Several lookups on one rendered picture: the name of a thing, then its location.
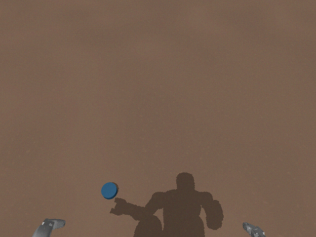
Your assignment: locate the tin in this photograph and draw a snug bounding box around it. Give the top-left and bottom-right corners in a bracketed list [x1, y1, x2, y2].
[101, 182, 118, 199]

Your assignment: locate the right robot hand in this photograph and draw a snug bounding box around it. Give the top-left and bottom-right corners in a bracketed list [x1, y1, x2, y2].
[242, 222, 266, 237]

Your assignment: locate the left robot hand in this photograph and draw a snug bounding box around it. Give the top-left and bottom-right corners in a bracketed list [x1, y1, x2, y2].
[32, 218, 66, 237]

